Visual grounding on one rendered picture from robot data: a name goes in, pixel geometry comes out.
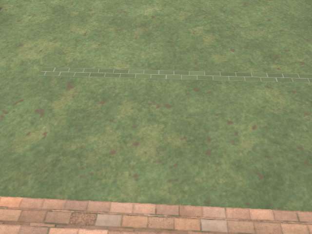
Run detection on stairs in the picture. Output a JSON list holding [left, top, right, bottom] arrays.
[[0, 196, 312, 234]]

